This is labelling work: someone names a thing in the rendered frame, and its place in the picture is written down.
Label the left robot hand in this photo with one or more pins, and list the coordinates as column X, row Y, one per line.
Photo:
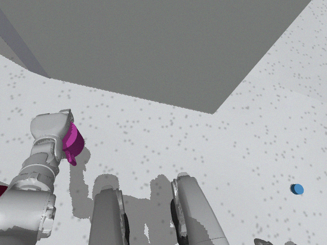
column 56, row 124

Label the left robot arm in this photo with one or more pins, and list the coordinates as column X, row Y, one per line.
column 27, row 206

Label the right robot foot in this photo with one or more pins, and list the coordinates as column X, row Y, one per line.
column 181, row 240

